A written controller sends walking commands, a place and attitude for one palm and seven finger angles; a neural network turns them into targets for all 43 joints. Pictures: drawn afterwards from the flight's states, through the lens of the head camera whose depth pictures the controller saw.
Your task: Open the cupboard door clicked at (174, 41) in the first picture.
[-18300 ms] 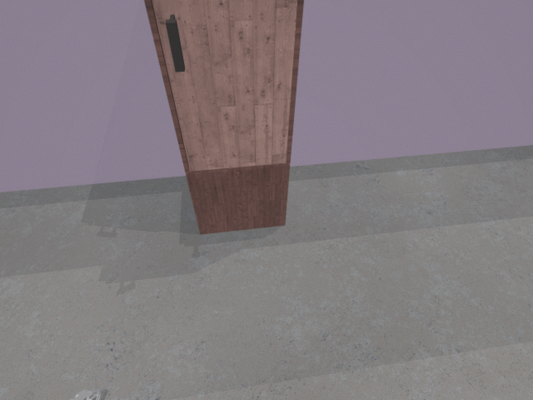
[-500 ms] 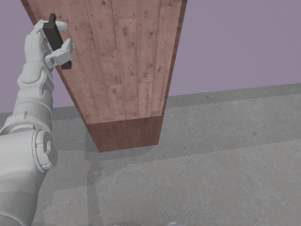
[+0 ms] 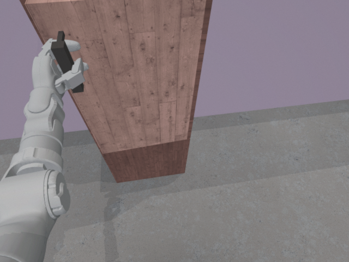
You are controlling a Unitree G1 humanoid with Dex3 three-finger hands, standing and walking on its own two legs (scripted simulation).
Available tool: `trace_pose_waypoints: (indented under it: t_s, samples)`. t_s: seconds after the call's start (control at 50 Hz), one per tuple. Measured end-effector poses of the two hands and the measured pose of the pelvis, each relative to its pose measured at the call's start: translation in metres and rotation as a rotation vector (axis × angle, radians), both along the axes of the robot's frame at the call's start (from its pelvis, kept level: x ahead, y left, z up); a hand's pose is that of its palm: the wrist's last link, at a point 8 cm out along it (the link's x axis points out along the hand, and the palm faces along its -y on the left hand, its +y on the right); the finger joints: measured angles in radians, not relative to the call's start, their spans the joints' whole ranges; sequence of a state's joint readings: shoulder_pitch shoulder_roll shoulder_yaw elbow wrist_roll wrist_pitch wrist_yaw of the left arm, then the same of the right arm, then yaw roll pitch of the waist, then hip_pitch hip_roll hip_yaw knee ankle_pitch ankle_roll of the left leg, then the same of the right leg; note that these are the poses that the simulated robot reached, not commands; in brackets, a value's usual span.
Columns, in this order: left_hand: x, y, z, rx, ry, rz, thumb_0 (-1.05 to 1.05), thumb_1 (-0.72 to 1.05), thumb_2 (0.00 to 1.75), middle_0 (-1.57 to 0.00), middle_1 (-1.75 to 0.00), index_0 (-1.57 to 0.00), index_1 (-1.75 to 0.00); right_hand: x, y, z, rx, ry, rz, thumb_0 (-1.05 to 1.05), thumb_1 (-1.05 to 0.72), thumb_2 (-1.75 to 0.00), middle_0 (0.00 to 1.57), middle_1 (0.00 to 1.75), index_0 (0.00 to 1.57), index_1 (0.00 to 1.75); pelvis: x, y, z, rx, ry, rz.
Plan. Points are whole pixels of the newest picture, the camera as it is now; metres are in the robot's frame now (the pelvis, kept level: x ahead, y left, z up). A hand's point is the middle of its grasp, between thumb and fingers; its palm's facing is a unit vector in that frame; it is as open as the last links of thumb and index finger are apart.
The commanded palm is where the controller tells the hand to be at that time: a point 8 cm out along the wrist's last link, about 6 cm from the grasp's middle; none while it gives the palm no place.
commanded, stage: pull the door open along its arc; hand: left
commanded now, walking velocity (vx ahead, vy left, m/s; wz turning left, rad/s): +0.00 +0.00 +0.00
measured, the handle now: (69, 62) +0.55 +0.20 +0.15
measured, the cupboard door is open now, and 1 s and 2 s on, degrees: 3 38 41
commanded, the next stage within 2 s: open thumb and fingers to let go in 1.12 s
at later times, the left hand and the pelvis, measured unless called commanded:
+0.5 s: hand (99, 100) +0.42 +0.12 +0.16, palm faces +0.53 -0.85 +0.00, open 5.7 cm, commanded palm +0.37 +0.16 +0.15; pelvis +0.00 -0.01 +0.01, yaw +4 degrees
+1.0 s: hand (130, 132) +0.33 +0.06 +0.16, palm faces +0.41 -0.91 +0.05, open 6.4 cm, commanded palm +0.25 +0.08 +0.15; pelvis +0.00 -0.02 +0.02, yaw +3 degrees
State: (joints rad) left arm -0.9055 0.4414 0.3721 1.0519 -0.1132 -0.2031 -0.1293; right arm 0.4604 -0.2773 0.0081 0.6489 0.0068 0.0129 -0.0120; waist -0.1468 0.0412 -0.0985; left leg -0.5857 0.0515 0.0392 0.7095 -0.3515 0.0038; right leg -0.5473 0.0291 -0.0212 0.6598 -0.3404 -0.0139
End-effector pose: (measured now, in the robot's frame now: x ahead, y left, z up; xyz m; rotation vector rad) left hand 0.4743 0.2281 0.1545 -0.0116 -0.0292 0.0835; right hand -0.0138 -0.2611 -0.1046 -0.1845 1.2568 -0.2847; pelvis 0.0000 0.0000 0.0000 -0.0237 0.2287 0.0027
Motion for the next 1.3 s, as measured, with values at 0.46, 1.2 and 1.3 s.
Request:
trace_pose_waypoints:
  t_s: [0.46, 1.2, 1.3]
  samples:
    - [-0.105, -0.067, 0.002, -0.02, 0.068, 0.435, -0.02, 0.7, 0.8, -0.34, -1.35, -0.39, -1.35, 0.196, 0.039, 0.027, 0.075, -0.45, 0.286, 0.01, -0.91, -0.9, 0.2, 0.3, 0.2, 0.3, -0.001, -0.011, 0.009, 0.025, -0.138, 0.061]
    - [-0.208, -0.16, 0.004, 0.015, 0.044, 0.235, 0.0, 0.65, 0.7, -0.29, -1.26, -0.28, -1.29, 0.236, 0.052, 0.049, 0.189, -0.536, 0.333, 0.01, -0.91, -0.9, 0.2, 0.3, 0.19, 0.3, 0.007, -0.026, 0.014, 0.029, -0.272, 0.067]
    - [-0.198, -0.15, 0.005, 0.027, 0.065, 0.322, 0.0, 0.62, 0.75, -0.32, -1.27, -0.32, -1.31, 0.257, 0.069, 0.055, 0.193, -0.546, 0.406, 0.01, -0.91, -0.9, 0.2, 0.3, 0.2, 0.3, 0.004, -0.028, 0.013, 0.034, -0.269, 0.09]
